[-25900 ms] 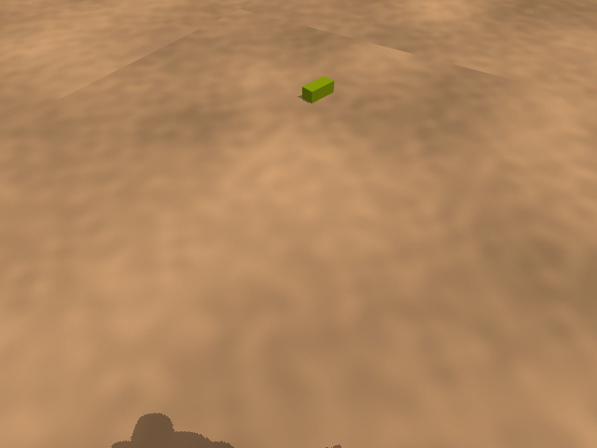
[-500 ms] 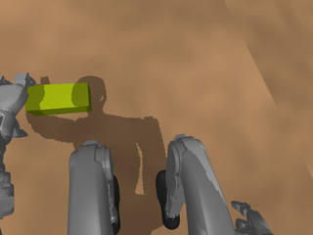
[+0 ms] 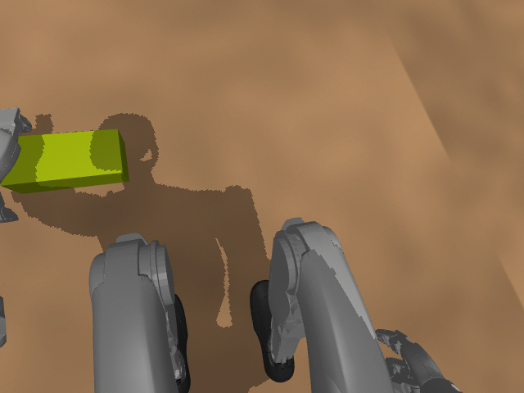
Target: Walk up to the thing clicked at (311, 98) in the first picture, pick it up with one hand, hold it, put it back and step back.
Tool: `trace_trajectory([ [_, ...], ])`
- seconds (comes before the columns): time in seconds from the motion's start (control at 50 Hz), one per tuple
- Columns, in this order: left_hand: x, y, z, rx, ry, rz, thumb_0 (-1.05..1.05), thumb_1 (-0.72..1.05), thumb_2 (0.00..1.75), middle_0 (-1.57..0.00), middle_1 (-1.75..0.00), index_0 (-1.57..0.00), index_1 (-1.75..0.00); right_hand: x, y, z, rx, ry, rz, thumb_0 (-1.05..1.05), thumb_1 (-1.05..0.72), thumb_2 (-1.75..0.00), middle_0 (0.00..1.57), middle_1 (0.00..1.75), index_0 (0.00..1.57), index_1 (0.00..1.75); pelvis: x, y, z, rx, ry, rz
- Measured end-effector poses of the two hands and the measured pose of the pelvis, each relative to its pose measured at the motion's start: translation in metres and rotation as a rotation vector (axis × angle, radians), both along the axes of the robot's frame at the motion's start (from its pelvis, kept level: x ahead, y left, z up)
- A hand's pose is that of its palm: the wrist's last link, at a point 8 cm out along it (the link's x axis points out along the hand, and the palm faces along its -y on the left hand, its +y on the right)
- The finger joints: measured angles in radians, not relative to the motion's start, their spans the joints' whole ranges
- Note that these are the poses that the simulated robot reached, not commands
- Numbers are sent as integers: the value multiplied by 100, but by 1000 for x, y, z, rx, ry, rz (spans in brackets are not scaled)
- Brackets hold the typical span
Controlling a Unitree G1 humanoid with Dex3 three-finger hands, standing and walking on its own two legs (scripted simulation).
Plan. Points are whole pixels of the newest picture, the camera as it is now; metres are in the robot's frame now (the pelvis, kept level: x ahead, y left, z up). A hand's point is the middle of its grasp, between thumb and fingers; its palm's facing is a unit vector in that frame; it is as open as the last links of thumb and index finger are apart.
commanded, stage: rise first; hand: left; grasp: from above
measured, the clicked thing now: (69, 161) +0.48 +0.31 -0.31
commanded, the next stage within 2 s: approach in 1.86 s
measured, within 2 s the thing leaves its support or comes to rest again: neither
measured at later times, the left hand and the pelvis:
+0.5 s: hand (12, 172) +0.42 +0.35 -0.18, palm faces -0.44 -0.09 -0.89, open 14.3 cm; pelvis +0.00 +0.00 -0.01, yaw -1 degrees
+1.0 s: hand (21, 168) +0.43 +0.34 -0.19, palm faces -0.43 -0.08 -0.90, open 14.3 cm; pelvis +0.00 +0.00 -0.02, yaw -1 degrees
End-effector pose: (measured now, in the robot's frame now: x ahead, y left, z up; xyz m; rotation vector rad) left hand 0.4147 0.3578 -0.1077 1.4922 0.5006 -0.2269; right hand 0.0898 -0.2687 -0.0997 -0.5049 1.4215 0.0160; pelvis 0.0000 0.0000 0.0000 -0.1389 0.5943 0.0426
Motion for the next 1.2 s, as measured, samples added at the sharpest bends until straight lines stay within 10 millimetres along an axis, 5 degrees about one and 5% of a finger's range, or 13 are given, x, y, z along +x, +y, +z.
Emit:
trace_trajectory([
  [0.72,16,-8,-21,-8,-6,0,0,-57,103,-8,-101,-7,-102,-12,3,-4,-7,0,-11,0,-93,-90,20,29,20,30,0,2,-13,-15,-20,-11],
  [1.2,26,-10,-32,-3,-6,13,0,-56,102,-8,-102,-7,-103,-42,5,-5,-8,34,-25,0,-92,-90,21,29,20,30,-4,1,-23,-23,-43,-18],
])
